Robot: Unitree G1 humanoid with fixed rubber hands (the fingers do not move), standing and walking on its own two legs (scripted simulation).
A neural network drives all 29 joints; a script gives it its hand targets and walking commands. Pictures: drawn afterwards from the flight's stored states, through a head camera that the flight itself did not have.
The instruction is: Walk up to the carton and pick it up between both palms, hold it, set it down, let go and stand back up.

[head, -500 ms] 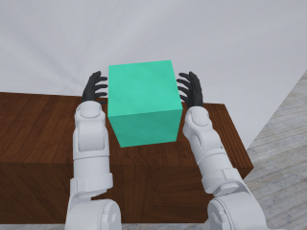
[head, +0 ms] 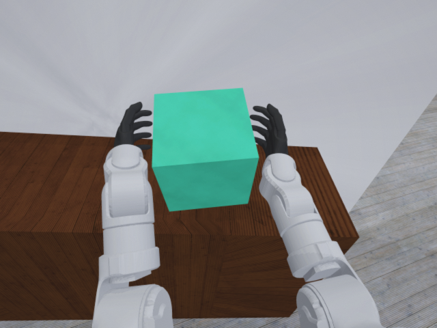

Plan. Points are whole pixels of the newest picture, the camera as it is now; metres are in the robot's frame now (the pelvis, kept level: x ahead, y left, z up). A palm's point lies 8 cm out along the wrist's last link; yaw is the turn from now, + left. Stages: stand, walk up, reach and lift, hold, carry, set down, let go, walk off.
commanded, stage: hold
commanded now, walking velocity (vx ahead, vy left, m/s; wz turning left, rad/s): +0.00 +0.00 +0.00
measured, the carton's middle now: (204, 152) +0.40 +0.00 +0.12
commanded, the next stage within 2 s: set down in 1.08 s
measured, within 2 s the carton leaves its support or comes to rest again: neither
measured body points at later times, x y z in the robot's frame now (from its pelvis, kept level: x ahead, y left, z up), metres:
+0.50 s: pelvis +0.00 +0.00 +0.00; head -0.04 +0.04 +0.45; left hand +0.37 +0.14 +0.18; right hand +0.37 -0.12 +0.18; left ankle +0.04 +0.13 -0.75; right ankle +0.03 -0.11 -0.75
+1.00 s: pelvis +0.01 +0.00 +0.00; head -0.02 +0.04 +0.45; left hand +0.38 +0.14 +0.17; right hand +0.37 -0.12 +0.17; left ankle +0.04 +0.13 -0.75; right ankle +0.03 -0.11 -0.75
